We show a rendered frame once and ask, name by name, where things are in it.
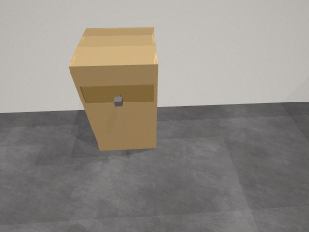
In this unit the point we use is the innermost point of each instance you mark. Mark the cabinet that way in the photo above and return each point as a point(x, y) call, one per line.
point(118, 56)

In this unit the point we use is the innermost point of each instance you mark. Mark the drawer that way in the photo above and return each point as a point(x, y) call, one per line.
point(129, 93)

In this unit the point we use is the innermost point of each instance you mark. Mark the handle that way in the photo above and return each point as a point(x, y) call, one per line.
point(118, 101)

